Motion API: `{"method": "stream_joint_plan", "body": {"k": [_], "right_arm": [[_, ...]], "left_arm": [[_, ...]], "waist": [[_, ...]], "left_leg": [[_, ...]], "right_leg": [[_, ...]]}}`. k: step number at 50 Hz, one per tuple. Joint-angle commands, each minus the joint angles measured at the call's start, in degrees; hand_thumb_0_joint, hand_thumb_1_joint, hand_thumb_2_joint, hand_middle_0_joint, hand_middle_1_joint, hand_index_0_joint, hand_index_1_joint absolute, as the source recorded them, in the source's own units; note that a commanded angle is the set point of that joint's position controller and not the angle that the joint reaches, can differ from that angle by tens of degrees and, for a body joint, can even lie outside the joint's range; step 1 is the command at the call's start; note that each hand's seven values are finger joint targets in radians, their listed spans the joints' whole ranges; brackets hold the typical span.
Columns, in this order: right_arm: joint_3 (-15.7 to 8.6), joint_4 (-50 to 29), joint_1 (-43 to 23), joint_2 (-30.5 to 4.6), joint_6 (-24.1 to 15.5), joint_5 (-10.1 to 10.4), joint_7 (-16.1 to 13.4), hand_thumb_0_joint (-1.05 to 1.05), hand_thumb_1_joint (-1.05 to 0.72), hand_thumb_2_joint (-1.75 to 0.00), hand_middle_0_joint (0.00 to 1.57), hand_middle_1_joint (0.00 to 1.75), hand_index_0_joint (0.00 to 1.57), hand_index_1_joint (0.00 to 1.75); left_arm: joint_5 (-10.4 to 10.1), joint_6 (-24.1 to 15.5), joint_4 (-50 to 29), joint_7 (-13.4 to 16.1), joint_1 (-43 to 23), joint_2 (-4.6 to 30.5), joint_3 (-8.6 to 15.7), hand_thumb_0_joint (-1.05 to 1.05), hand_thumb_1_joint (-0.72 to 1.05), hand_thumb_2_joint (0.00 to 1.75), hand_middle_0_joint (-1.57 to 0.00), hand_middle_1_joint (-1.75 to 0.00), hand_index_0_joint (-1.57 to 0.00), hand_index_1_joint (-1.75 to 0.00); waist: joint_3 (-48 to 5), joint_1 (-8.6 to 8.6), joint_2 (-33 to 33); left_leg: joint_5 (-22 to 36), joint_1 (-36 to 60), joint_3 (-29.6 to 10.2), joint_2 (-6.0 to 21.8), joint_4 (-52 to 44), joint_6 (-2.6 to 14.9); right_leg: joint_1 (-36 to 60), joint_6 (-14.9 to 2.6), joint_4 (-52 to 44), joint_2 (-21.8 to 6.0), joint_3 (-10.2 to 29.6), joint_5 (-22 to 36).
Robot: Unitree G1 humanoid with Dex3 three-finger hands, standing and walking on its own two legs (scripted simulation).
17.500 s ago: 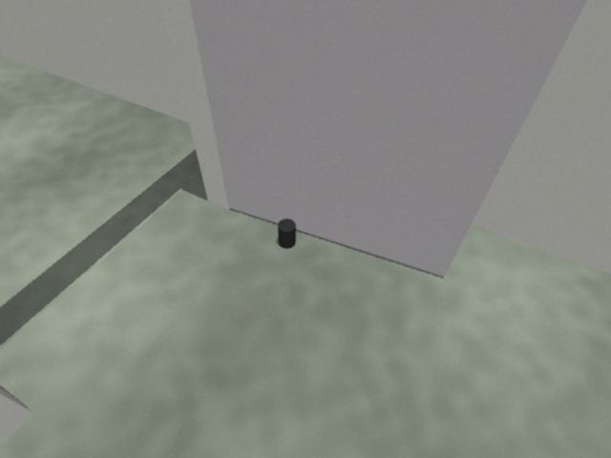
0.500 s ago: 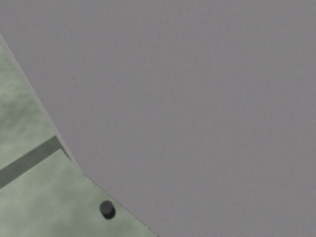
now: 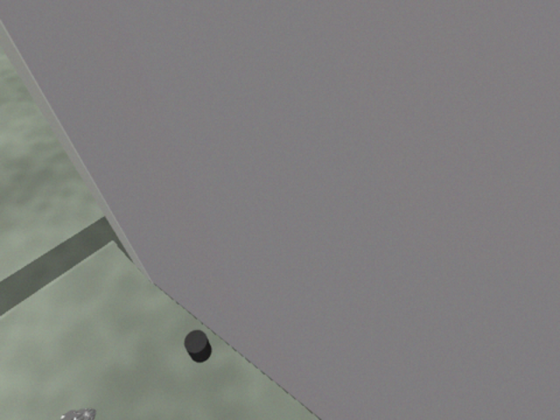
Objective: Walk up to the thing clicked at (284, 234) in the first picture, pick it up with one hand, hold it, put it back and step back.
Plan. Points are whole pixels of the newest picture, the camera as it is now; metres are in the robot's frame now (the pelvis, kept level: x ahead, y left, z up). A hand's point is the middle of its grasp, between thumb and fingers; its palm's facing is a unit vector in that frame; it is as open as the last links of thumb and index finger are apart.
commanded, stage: walk up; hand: left
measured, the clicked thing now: (198, 346) +0.43 +0.27 -0.72
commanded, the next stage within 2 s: stand in 1.36 s
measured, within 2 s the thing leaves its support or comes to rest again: neither
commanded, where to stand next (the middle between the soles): +0.01 +0.00 m, yaw -1 degrees
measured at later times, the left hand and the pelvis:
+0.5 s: hand out of the picture +0.07 +0.24 -0.15, palm faces -0.01 -0.95 -0.32, open 7.4 cm; pelvis -0.01 +0.00 +0.01, yaw +0 degrees
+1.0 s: hand out of the picture +0.09 +0.26 -0.14, palm faces -0.03 -0.94 -0.35, open 7.4 cm; pelvis +0.00 +0.01 +0.01, yaw -1 degrees
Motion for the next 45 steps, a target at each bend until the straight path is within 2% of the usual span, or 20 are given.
{"method": "stream_joint_plan", "body": {"k": [1, 2, 4, 6, 7, 8, 9, 10, 11, 12, 13, 14, 15, 16, 17, 18, 20, 25, 33, 45], "right_arm": [[-3.38, -5.25, -2.95, -14.09, -1.66, -0.6, -0.19, 0.0, -0.9, -0.9, 0.2, 0.3, 0.2, 0.3], [-3.73, -6.68, -4.32, -14.86, -1.73, -1.03, -0.36, 0.0, -0.9, -0.9, 0.2, 0.3, 0.2, 0.3], [-3.61, -7.93, -5.0, -14.11, -1.71, -1.34, -0.7, 0.0, -0.9, -0.9, 0.2, 0.3, 0.2, 0.3], [-2.91, -8.14, -6.31, -12.24, -1.87, -1.18, -0.85, 0.0, -0.9, -0.9, 0.2, 0.3, 0.2, 0.3], [-2.45, -8.12, -6.45, -11.11, -1.74, -0.65, -0.75, 0.0, -0.9, -0.9, 0.2, 0.3, 0.2, 0.3], [-1.61, -7.85, -5.45, -8.73, -1.72, 0.21, -0.69, 0.0, -0.9, -0.9, 0.2, 0.3, 0.2, 0.3], [-0.91, -8.01, -2.73, -6.97, -1.77, 0.74, -0.61, 0.0, -0.9, -0.9, 0.2, 0.3, 0.2, 0.3], [-1.2, -6.93, -1.95, -7.4, -1.44, 0.67, -0.81, 0.0, -0.9, -0.9, 0.2, 0.3, 0.2, 0.3], [-1.78, -5.68, -0.17, -8.86, -1.09, 0.33, -0.8, 0.0, -0.9, -0.9, 0.2, 0.3, 0.2, 0.3], [-1.73, -5.24, 0.44, -8.67, -1.3, 0.6, -0.56, 0.0, -0.9, -0.9, 0.2, 0.3, 0.2, 0.3], [-1.58, -4.98, 0.92, -8.4, -1.79, 0.81, -0.44, 0.0, -0.9, -0.9, 0.2, 0.3, 0.2, 0.3], [-1.32, -4.5, 1.11, -8.08, -2.33, 0.87, -0.45, 0.0, -0.9, -0.9, 0.2, 0.3, 0.2, 0.3], [-1.25, -4.01, 2.23, -8.4, -2.85, 0.64, -0.61, 0.0, -0.9, -0.9, 0.2, 0.3, 0.2, 0.3], [-1.4, -3.68, 2.34, -9.42, -3.28, 0.02, -0.88, 0.0, -0.9, -0.9, 0.2, 0.3, 0.2, 0.3], [-1.18, -4.22, -0.52, -10.31, -3.61, -0.1, -0.98, 0.0, -0.9, -0.9, 0.2, 0.3, 0.2, 0.3], [-1.01, -4.15, -2.28, -10.5, -3.62, 0.35, -0.79, 0.0, -0.9, -0.9, 0.2, 0.3, 0.2, 0.3], [-0.53, -3.09, -1.76, -9.47, -3.59, 0.16, -0.9, 0.0, -0.9, -0.9, 0.2, 0.3, 0.2, 0.3], [0.15, -1.4, -2.41, -9.54, -4.0, 0.32, -1.16, 0.0, -0.9, -0.9, 0.2, 0.3, 0.2, 0.3], [0.15, 0.08, -2.58, -9.87, -4.3, 0.35, -1.39, 0.0, -0.9, -0.9, 0.2, 0.3, 0.2, 0.3], [0.01, 0.07, -2.45, -9.71, -4.39, 0.31, -1.35, 0.0, -0.9, -0.9, 0.2, 0.3, 0.2, 0.3]], "left_arm": [[-0.62, -0.53, -3.47, 0.48, 1.03, 9.98, 2.72, 0.0, 0.9, 0.9, -0.2, -0.3, -0.2, -0.3], [-0.64, -0.23, -3.43, 0.47, 3.1, 10.42, 2.99, 0.0, 0.9, 0.9, -0.2, -0.3, -0.2, -0.3], [-0.94, -0.17, -3.34, 0.52, 5.15, 10.34, 3.29, 0.0, 0.9, 0.9, -0.2, -0.3, -0.2, -0.3], [-0.93, -0.86, -2.54, 0.49, 7.13, 8.67, 2.74, 0.0, 0.9, 0.9, -0.2, -0.3, -0.2, -0.3], [-0.5, -1.58, -1.97, 0.55, 8.06, 8.57, 2.56, 0.0, 0.9, 0.9, -0.2, -0.3, -0.2, -0.3], [0.28, -2.29, -1.8, 0.91, 6.86, 9.82, 2.61, 0.0, 0.9, 0.9, -0.2, -0.3, -0.2, -0.3], [1.09, -3.22, -3.17, 1.19, 3.92, 12.7, 3.03, 0.0, 0.9, 0.9, -0.2, -0.3, -0.2, -0.3], [0.87, -3.35, -4.02, 1.09, -0.46, 15.82, 3.24, 0.0, 0.9, 0.9, -0.2, -0.3, -0.2, -0.3], [1.23, -3.48, -5.38, 0.93, -2.98, 16.6, 3.1, 0.0, 0.9, 0.9, -0.2, -0.3, -0.2, -0.3], [1.0, -3.5, -5.88, 0.82, -4.03, 14.26, 2.59, 0.0, 0.9, 0.9, -0.2, -0.3, -0.2, -0.3], [0.73, -3.62, -5.78, 0.76, -4.48, 12.77, 2.07, 0.0, 0.9, 0.9, -0.2, -0.3, -0.2, -0.3], [0.52, -3.64, -5.16, 0.72, -3.79, 11.85, 1.83, 0.0, 0.9, 0.9, -0.2, -0.3, -0.2, -0.3], [0.06, -3.68, -4.85, 0.62, -2.71, 11.52, 1.75, 0.0, 0.9, 0.9, -0.2, -0.3, -0.2, -0.3], [-0.44, -3.54, -4.67, 0.48, -1.33, 10.8, 1.75, 0.0, 0.9, 0.9, -0.2, -0.3, -0.2, -0.3], [-0.88, -3.22, -3.73, 0.38, 1.35, 10.36, 1.57, 0.0, 0.9, 0.9, -0.2, -0.3, -0.2, -0.3], [-0.97, -3.05, -2.8, 0.43, 1.88, 10.57, 1.55, 0.0, 0.9, 0.9, -0.2, -0.3, -0.2, -0.3], [-0.38, -3.06, -2.46, 0.39, -0.68, 11.38, 1.7, 0.0, 0.9, 0.9, -0.2, -0.3, -0.2, -0.3], [-0.68, -3.21, -0.37, 0.38, 0.09, 10.87, 1.36, 0.0, 0.9, 0.9, -0.2, -0.3, -0.2, -0.3], [-0.55, -2.88, 1.2, 0.16, -1.74, 10.88, 1.23, 0.0, 0.9, 0.9, -0.2, -0.3, -0.2, -0.3], [-0.52, -3.09, 1.73, 0.15, -2.33, 11.03, 1.18, 0.0, 0.9, 0.9, -0.2, -0.3, -0.2, -0.3]], "waist": [[-5.9, 0.94, 8.55], [-5.98, 1.32, 10.03], [-5.75, 1.72, 10.94], [-7.79, 3.18, 10.41], [-8.87, 3.68, 8.95], [-9.1, 2.9, 3.84], [-8.51, 0.61, -3.01], [-5.92, -0.03, -5.7], [-5.16, -0.8, -6.87], [-4.16, -1.27, -6.74], [-5.01, -1.73, -7.09], [-6.1, -2.16, -7.46], [-8.63, -2.03, -6.57], [-11.04, -0.97, -5.26], [-12.82, 0.92, -3.09], [-11.07, 1.46, -2.06], [-8.77, 0.26, -1.8], [-8.66, 0.9, 0.74], [-7.57, 0.46, 0.84], [-7.96, 0.2, 0.17]], "left_leg": [[4.25, -5.51, -14.31, 12.57, -13.67, 9.91], [3.27, -6.48, -14.64, 13.79, -13.53, 12.0], [4.62, -7.38, -13.37, 13.73, -11.27, 12.5], [7.83, -2.57, -10.24, 11.32, -5.63, 9.6], [8.85, -1.03, -8.69, 9.51, -2.1, 7.22], [8.83, -0.87, -7.14, 7.0, 1.25, 4.53], [4.69, -3.18, -4.63, 2.38, 4.38, 1.92], [-10.92, -2.03, -3.24, -1.46, 6.23, 0.9], [-14.66, 2.96, -3.82, -0.4, 10.17, 1.04], [-13.63, 3.53, -4.3, -0.38, 9.32, 1.26], [-9.61, 3.56, -4.13, 0.13, 4.89, 1.38], [-2.49, 4.9, -3.96, 1.21, -1.48, 1.47], [9.08, 8.3, -5.17, 2.54, -6.72, 1.71], [17.48, 10.52, -6.77, 4.32, -7.44, 2.48], [17.63, 10.57, -8.7, 6.08, -7.07, 3.48], [12.38, 8.71, -8.02, 5.48, -6.3, 3.57], [10.63, 7.9, -6.42, 4.63, -8.05, 2.38], [12.97, 7.08, -6.34, 5.26, -10.22, 2.58], [10.25, 5.07, -6.66, 5.77, -12.76, 2.37], [12.3, 6.83, -6.09, 5.63, -12.42, 2.12]], "right_leg": [[2.42, -3.0, 9.16, 3.84, -0.83, -10.96], [1.72, -3.21, 14.01, 4.6, -0.1, -15.56], [0.95, -3.75, 16.95, 4.29, 2.5, -16.9], [1.88, -4.05, 5.07, 2.94, 1.73, -10.41], [4.71, -3.86, -4.53, 1.8, 2.23, -2.6], [6.69, -4.58, -11.18, -1.61, 7.56, 2.59], [7.63, -6.37, -14.14, -8.21, 17.06, 8.76], [0.65, -11.43, -14.28, -13.48, 20.57, 6.08], [-6.04, -13.24, -14.06, -14.51, 20.91, 1.61], [-6.09, -12.0, -13.6, -12.28, 17.48, 1.58], [-2.97, -9.98, -11.28, -9.98, 13.8, 7.26], [-0.93, -7.68, -9.54, -8.05, 10.6, 12.14], [1.19, -5.64, -6.85, -6.3, 8.43, 16.47], [2.92, -4.2, -5.22, -4.13, 7.23, 17.28], [4.21, -3.16, -7.3, -2.64, 6.67, 11.74], [4.17, -2.89, -11.01, -2.94, 7.17, 4.41], [4.33, -3.46, -10.96, -3.5, 7.67, 5.65], [7.42, -3.3, -11.47, -2.9, 6.6, 11.06], [8.71, -3.16, -12.46, -2.7, 6.33, 9.32], [8.04, -2.84, -13.0, -2.85, 6.52, 10.83]]}}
